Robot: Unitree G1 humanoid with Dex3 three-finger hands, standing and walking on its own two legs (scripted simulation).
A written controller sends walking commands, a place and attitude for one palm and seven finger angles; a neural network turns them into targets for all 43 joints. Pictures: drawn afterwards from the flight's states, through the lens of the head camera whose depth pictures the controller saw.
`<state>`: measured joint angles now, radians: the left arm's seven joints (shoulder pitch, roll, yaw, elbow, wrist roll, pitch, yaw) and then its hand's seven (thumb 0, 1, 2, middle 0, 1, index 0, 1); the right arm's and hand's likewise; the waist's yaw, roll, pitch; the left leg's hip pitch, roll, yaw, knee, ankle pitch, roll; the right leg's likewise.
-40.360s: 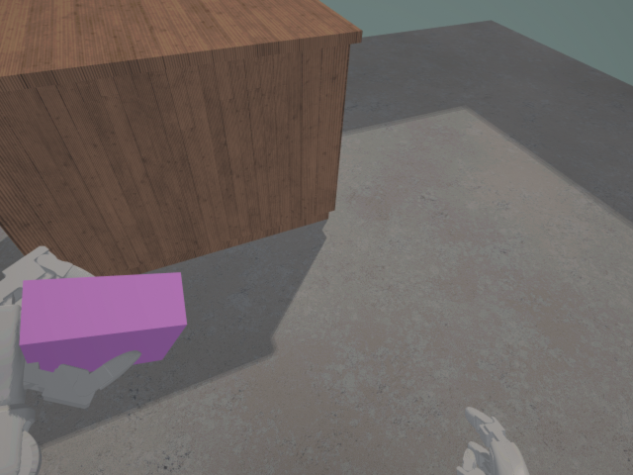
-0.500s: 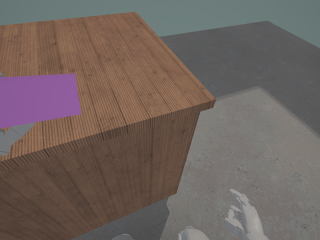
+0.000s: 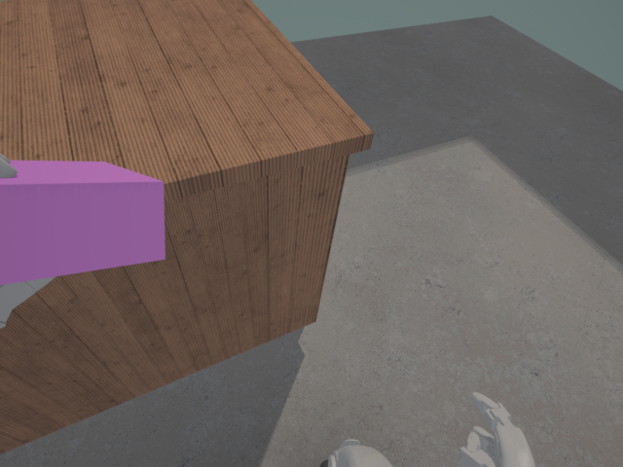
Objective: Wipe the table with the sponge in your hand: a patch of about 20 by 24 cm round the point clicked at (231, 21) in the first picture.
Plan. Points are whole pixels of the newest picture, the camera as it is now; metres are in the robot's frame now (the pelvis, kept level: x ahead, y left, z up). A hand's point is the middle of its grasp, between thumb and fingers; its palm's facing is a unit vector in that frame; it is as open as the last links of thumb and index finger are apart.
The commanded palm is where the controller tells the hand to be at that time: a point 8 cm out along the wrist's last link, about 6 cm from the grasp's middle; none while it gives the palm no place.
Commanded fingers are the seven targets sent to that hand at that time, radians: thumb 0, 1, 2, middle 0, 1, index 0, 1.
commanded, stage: stop stepping back and stand still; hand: left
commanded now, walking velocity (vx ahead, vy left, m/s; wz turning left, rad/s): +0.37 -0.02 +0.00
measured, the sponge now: (69, 206) +0.25 +0.19 +0.27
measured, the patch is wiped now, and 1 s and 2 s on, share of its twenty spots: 1.00 1.00 1.00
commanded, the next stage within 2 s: stand and wait in 0.74 s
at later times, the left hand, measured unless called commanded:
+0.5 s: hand out of the picture +0.12 +0.22 +0.31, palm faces +0.56 -0.78 -0.29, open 9.4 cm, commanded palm +0.05 +0.25 +0.31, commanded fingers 0.00 0.10 1.30 -1.20 -1.60 -1.20 -1.60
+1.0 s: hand out of the picture +0.12 +0.18 +0.31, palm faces +0.57 -0.75 -0.32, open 9.4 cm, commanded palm +0.06 +0.22 +0.31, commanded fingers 0.00 0.10 1.30 -1.20 -1.60 -1.20 -1.60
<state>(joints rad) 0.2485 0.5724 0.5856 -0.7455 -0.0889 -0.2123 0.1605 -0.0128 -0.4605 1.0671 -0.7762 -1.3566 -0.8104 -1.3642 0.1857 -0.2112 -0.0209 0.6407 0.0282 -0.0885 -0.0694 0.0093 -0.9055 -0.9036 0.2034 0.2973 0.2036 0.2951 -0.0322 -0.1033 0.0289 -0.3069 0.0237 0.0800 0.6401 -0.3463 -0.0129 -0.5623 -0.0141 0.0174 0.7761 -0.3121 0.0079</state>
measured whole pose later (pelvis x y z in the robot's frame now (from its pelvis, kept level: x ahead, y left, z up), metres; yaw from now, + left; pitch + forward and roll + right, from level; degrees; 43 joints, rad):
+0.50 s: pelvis -0.11 -0.03 +0.00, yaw -1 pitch +0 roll +1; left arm 0.12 0.52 0.52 -0.56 -0.04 -0.13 0.14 -0.01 -0.46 1.07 -0.78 -1.36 -0.81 -1.37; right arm 0.24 -0.17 0.04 0.66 0.04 -0.09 -0.04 0.01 -0.90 -0.90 0.20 0.30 0.20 0.30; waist -0.02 -0.04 -0.08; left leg -0.34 0.03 0.03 0.66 -0.32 0.02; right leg -0.57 0.01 -0.01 1.13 -0.41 0.00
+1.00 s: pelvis -0.09 -0.06 +0.01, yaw +2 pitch -1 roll -1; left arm 0.19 0.47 0.51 -0.58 -0.07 -0.14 0.16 -0.01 -0.46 1.07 -0.77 -1.36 -0.81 -1.37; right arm 0.23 -0.24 0.00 0.64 0.04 -0.06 -0.06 0.01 -0.91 -0.90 0.20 0.30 0.20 0.29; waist -0.02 0.05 -0.04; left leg -0.33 0.06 -0.02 0.67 -0.30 0.00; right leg -0.27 0.03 -0.08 0.59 -0.30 -0.04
